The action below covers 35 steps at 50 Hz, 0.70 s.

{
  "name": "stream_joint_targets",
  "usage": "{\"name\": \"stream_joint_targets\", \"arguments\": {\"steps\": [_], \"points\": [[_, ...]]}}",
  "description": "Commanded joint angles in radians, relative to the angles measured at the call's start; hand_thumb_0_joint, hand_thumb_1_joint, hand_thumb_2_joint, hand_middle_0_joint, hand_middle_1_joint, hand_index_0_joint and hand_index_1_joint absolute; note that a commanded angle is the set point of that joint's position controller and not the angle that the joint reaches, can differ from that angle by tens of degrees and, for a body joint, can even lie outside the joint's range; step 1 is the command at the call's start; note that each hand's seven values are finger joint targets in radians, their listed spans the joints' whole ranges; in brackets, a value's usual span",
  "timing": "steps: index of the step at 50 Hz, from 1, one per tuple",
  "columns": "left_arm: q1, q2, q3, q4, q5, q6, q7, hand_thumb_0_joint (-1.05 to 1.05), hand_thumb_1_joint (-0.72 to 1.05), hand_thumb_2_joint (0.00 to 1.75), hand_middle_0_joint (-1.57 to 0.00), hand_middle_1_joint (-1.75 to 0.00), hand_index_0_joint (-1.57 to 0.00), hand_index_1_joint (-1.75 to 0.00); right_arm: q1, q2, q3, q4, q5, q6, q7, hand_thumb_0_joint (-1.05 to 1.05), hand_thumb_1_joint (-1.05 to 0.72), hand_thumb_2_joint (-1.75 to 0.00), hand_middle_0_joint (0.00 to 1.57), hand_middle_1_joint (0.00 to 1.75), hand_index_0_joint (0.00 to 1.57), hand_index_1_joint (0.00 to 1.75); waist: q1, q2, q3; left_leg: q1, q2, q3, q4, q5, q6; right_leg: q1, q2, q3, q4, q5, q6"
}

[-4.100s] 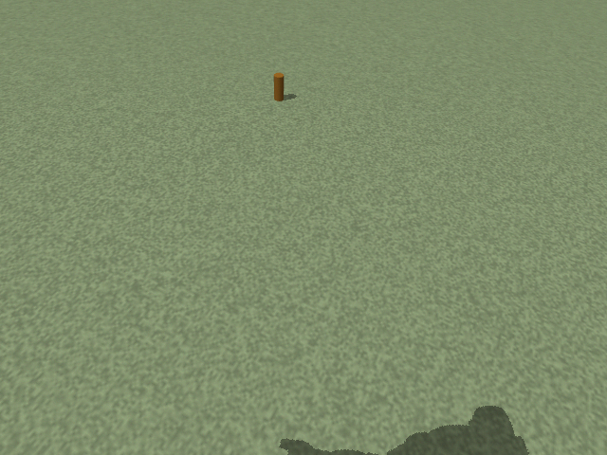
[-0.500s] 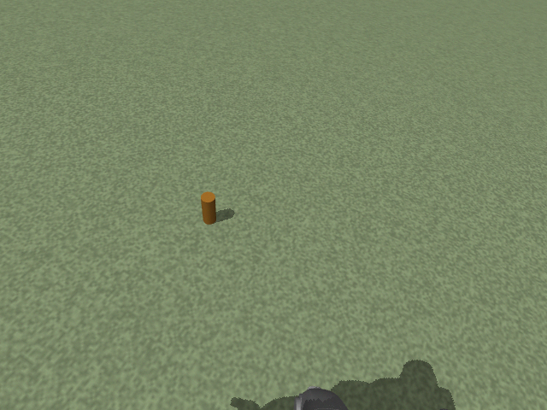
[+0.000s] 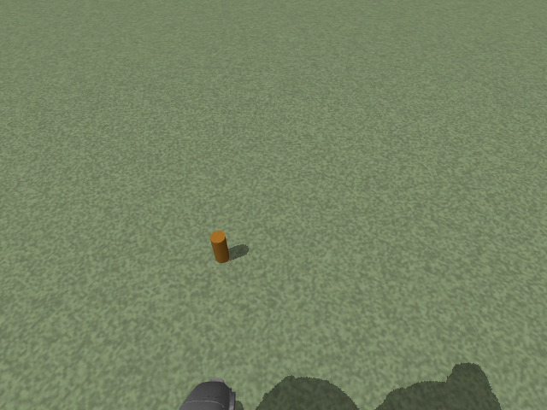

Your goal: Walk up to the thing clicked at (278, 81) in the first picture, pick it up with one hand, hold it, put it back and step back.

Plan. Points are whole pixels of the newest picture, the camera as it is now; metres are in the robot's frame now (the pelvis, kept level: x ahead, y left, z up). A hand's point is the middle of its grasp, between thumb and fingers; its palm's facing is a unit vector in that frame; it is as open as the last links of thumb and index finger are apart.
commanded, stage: walk up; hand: left
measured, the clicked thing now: (220, 247) +0.79 +0.26 -0.69
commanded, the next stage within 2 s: none
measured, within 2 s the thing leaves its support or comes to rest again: neither
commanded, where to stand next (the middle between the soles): +0.43 +0.06 m, yaw -1 degrees
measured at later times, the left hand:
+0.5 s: hand (118, 331) +0.26 +0.30 -0.15, palm faces -0.09 -0.91 -0.39, open 7.4 cm
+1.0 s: hand (120, 280) +0.37 +0.34 -0.17, palm faces -0.08 -0.92 -0.39, open 7.4 cm
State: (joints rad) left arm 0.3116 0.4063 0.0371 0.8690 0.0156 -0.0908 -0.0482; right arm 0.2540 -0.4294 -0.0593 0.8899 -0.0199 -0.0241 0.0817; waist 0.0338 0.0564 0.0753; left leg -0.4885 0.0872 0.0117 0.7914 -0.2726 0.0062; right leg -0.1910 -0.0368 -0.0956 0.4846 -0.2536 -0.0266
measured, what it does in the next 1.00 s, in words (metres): walks ahead: left foot, then right foot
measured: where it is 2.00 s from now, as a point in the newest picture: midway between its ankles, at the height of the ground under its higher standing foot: (264, 357)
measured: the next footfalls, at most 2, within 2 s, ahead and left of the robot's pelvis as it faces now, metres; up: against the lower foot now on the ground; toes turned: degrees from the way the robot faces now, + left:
left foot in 0.12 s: +0.19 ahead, +0.16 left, +0.00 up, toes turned +5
right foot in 0.50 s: +0.32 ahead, -0.11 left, +0.00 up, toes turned -5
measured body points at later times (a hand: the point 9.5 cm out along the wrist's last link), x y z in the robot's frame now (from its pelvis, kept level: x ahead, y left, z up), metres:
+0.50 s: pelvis +0.19 +0.02 -0.02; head +0.20 +0.01 +0.43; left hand +0.26 +0.35 -0.12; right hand +0.22 -0.31 -0.13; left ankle +0.15 +0.16 -0.74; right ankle +0.28 -0.11 -0.74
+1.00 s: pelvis +0.32 +0.06 -0.02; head +0.34 +0.08 +0.43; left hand +0.37 +0.39 -0.14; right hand +0.40 -0.26 -0.12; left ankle +0.39 +0.18 -0.74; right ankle +0.31 -0.08 -0.70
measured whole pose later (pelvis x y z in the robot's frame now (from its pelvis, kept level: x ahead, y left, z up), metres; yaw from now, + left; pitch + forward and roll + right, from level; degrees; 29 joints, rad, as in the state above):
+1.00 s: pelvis +0.32 +0.06 -0.02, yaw -2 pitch -3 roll +0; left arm 0.29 0.45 0.02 0.92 0.01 -0.03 0.00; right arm 0.23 -0.39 -0.04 0.86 -0.01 -0.05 0.04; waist 0.01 -0.04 0.10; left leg -0.37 0.05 0.07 0.67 -0.25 0.02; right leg -0.41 -0.04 0.01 1.01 -0.49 -0.03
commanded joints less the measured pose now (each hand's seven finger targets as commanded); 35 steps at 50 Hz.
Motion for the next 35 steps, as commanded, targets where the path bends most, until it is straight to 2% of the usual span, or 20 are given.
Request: {"name": "stream_joint_targets", "arguments": {"steps": [1, 4, 6, 7, 8, 9, 10, 13, 17, 20, 22, 24, 25, 26, 27, 28, 29, 31, 32, 35], "points": [[-0.024, 0.303, 0.093, -0.087, -0.008, -0.024, 0.018, 0.00, 0.90, 0.90, -0.20, -0.30, -0.20, -0.30, -0.040, -0.171, -0.062, -0.083, -0.001, -0.040, 0.002, 0.00, -0.90, -0.90, 0.20, 0.30, 0.20, 0.30, -0.001, -0.181, -0.007, 0.079, 0.020, 0.007, -0.140, 0.082, -0.003, -0.087, -0.247, 0.204, -0.231, -0.219, -0.182], [-0.052, 0.301, 0.088, -0.084, -0.009, -0.014, 0.017, 0.00, 0.90, 0.90, -0.20, -0.30, -0.20, -0.30, 0.029, -0.172, -0.070, -0.058, -0.005, -0.051, -0.002, 0.00, -0.90, -0.90, 0.20, 0.30, 0.20, 0.30, -0.058, -0.145, -0.033, 0.252, -0.020, 0.065, -0.215, 0.088, 0.012, -0.147, -0.215, 0.151, -0.110, -0.174, -0.150], [-0.009, 0.236, 0.059, -0.079, -0.002, -0.007, 0.017, 0.00, 0.90, 0.90, -0.20, -0.30, -0.20, -0.30, 0.165, -0.226, -0.091, -0.016, -0.007, -0.063, -0.022, 0.00, -0.90, -0.90, 0.20, 0.30, 0.20, 0.30, -0.129, 0.033, -0.099, 0.490, -0.050, 0.031, -0.282, -0.062, 0.047, -0.250, -0.131, 0.068, 0.224, 0.033, -0.101], [0.033, 0.151, 0.035, -0.090, -0.013, -0.006, 0.016, 0.00, 0.90, 0.90, -0.20, -0.30, -0.20, -0.30, 0.234, -0.309, -0.110, -0.018, -0.019, -0.070, -0.038, 0.00, -0.90, -0.90, 0.20, 0.30, 0.20, 0.30, -0.142, 0.281, -0.117, 0.569, 0.172, -0.342, -0.440, -0.252, 0.126, -0.420, -0.026, -0.005, 0.576, -0.046, -0.031], [0.028, 0.201, 0.051, -0.081, -0.020, -0.001, 0.028, 0.00, 0.90, 0.90, -0.20, -0.30, -0.20, -0.30, 0.213, -0.358, -0.114, -0.054, 0.007, -0.073, -0.040, 0.00, -0.90, -0.90, 0.20, 0.30, 0.20, 0.30, -0.132, 0.239, -0.086, 0.563, 0.350, -0.697, -0.577, -0.253, 0.244, -0.551, 0.065, 0.061, 0.676, -0.283, -0.017], [-0.026, 0.261, 0.054, -0.066, -0.012, 0.004, 0.041, 0.00, 0.90, 0.90, -0.20, -0.30, -0.20, -0.30, 0.180, -0.340, -0.114, -0.054, 0.022, -0.068, -0.041, 0.00, -0.90, -0.90, 0.20, 0.30, 0.20, 0.30, -0.115, 0.079, -0.031, 0.449, 0.357, -0.637, -0.542, -0.185, 0.276, -0.544, -0.002, 0.158, 0.729, -0.262, -0.025], [0.003, 0.258, 0.051, -0.050, -0.020, 0.007, 0.038, 0.00, 0.90, 0.90, -0.20, -0.30, -0.20, -0.30, 0.112, -0.301, -0.098, -0.074, 0.024, -0.067, -0.046, 0.00, -0.90, -0.90, 0.20, 0.30, 0.20, 0.30, -0.078, 0.028, -0.012, 0.392, 0.299, -0.469, -0.525, -0.120, 0.252, -0.503, -0.032, 0.184, 0.712, -0.196, -0.025], [0.075, 0.241, 0.057, 0.004, -0.025, 0.013, 0.018, 0.00, 0.90, 0.90, -0.20, -0.30, -0.20, -0.30, 0.036, -0.250, -0.070, -0.088, 0.018, -0.074, -0.052, 0.00, -0.90, -0.90, 0.20, 0.30, 0.20, 0.30, -0.026, 0.123, 0.002, 0.266, 0.192, -0.193, -0.518, -0.003, 0.199, -0.369, -0.085, 0.134, 0.541, -0.089, -0.003], [0.002, 0.208, 0.057, -0.022, -0.009, 0.017, -0.005, 0.00, 0.90, 0.90, -0.20, -0.30, -0.20, -0.30, 0.050, -0.266, -0.077, -0.109, 0.008, -0.072, -0.046, 0.00, -0.90, -0.90, 0.20, 0.30, 0.20, 0.30, -0.056, 0.127, -0.008, 0.275, 0.189, -0.142, -0.520, -0.026, 0.241, -0.322, -0.081, 0.081, 0.329, -0.063, 0.021], [-0.019, 0.197, 0.062, -0.027, -0.008, 0.004, -0.005, 0.00, 0.90, 0.90, -0.20, -0.30, -0.20, -0.30, 0.029, -0.263, -0.074, -0.125, 0.010, -0.066, -0.041, 0.00, -0.90, -0.90, 0.20, 0.30, 0.20, 0.30, -0.048, 0.113, -0.033, 0.237, 0.174, -0.099, -0.458, 0.038, 0.219, -0.199, -0.049, 0.046, 0.181, 0.017, 0.014], [0.012, 0.192, 0.067, -0.006, -0.007, 0.000, -0.001, 0.00, 0.90, 0.90, -0.20, -0.30, -0.20, -0.30, 0.013, -0.253, -0.069, -0.135, 0.014, -0.056, -0.039, 0.00, -0.90, -0.90, 0.20, 0.30, 0.20, 0.30, -0.020, 0.081, -0.044, 0.186, 0.143, -0.056, -0.379, 0.001, 0.191, -0.087, -0.008, 0.007, 0.117, 0.081, 0.013], [0.134, 0.239, 0.092, 0.030, -0.004, -0.015, 0.016, 0.00, 0.90, 0.90, -0.20, -0.30, -0.20, -0.30, 0.026, -0.191, -0.046, -0.146, 0.015, -0.046, -0.039, 0.00, -0.90, -0.90, 0.20, 0.30, 0.20, 0.30, 0.047, -0.076, -0.111, 0.078, 0.081, -0.007, -0.125, 0.002, 0.137, 0.168, 0.018, 0.037, 0.034, 0.046, -0.004], [0.215, 0.314, 0.117, 0.034, 0.003, -0.025, 0.029, 0.00, 0.90, 0.90, -0.20, -0.30, -0.20, -0.30, 0.050, -0.129, -0.025, -0.161, 0.018, -0.048, -0.039, 0.00, -0.90, -0.90, 0.20, 0.30, 0.20, 0.30, 0.086, -0.296, -0.139, -0.054, -0.018, 0.078, 0.169, -0.069, 0.089, 0.270, -0.149, 0.306, -0.108, -0.176, -0.062], [0.212, 0.395, 0.125, 0.003, -0.003, -0.032, 0.037, 0.00, 0.90, 0.90, -0.20, -0.30, -0.20, -0.30, 0.060, -0.124, -0.019, -0.167, 0.017, -0.040, -0.042, 0.00, -0.90, -0.90, 0.20, 0.30, 0.20, 0.30, 0.069, -0.342, -0.120, -0.235, -0.121, 0.046, 0.321, -0.259, 0.041, 0.288, -0.394, 0.760, -0.266, -0.297, -0.173], [0.144, 0.384, 0.115, -0.013, -0.016, -0.025, 0.034, 0.00, 0.90, 0.90, -0.20, -0.30, -0.20, -0.30, 0.010, -0.217, -0.049, -0.148, 0.006, -0.028, -0.055, 0.00, -0.90, -0.90, 0.20, 0.30, 0.20, 0.30, 0.051, -0.206, -0.068, -0.231, -0.036, -0.054, 0.376, -0.269, 0.034, 0.186, -0.438, 0.790, -0.248, -0.296, -0.252], [0.095, 0.348, 0.110, -0.033, -0.023, -0.024, 0.036, 0.00, 0.90, 0.90, -0.20, -0.30, -0.20, -0.30, 0.010, -0.232, -0.051, -0.132, 0.015, -0.027, -0.055, 0.00, -0.90, -0.90, 0.20, 0.30, 0.20, 0.30, 0.035, -0.147, -0.028, -0.241, -0.005, -0.085, 0.368, -0.216, 0.031, 0.156, -0.391, 0.659, -0.237, -0.222, -0.258], [0.073, 0.320, 0.100, -0.035, -0.025, -0.026, 0.040, 0.00, 0.90, 0.90, -0.20, -0.30, -0.20, -0.30, 0.023, -0.215, -0.048, -0.112, 0.020, -0.027, -0.051, 0.00, -0.90, -0.90, 0.20, 0.30, 0.20, 0.30, 0.021, -0.129, -0.011, -0.220, 0.007, -0.085, 0.340, -0.167, 0.029, 0.126, -0.338, 0.548, -0.211, -0.118, -0.232], [0.020, 0.296, 0.090, -0.046, -0.019, -0.021, 0.041, 0.00, 0.90, 0.90, -0.20, -0.30, -0.20, -0.30, 0.083, -0.197, -0.051, -0.076, 0.014, -0.023, -0.041, 0.00, -0.90, -0.90, 0.20, 0.30, 0.20, 0.30, -0.020, -0.207, -0.001, -0.105, 0.028, -0.055, 0.215, -0.110, 0.017, -0.004, -0.260, 0.358, -0.199, -0.070, -0.195], [0.019, 0.293, 0.087, -0.050, -0.015, -0.021, 0.038, 0.00, 0.90, 0.90, -0.20, -0.30, -0.20, -0.30, 0.093, -0.193, -0.055, -0.063, 0.009, -0.019, -0.031, 0.00, -0.90, -0.90, 0.20, 0.30, 0.20, 0.30, -0.021, -0.214, 0.004, -0.046, 0.017, -0.027, 0.178, -0.092, 0.011, -0.067, -0.229, 0.299, -0.200, -0.071, -0.187], [0.046, 0.305, 0.093, -0.066, -0.005, -0.022, 0.033, 0.00, 0.90, 0.90, -0.20, -0.30, -0.20, -0.30, 0.034, -0.174, -0.058, -0.088, -0.002, -0.013, -0.011, 0.00, -0.90, -0.90, 0.20, 0.30, 0.20, 0.30, 0.001, -0.245, -0.010, -0.032, 0.015, 0.003, 0.044, -0.054, 0.002, -0.062, -0.226, 0.275, -0.209, -0.148, -0.200]]}}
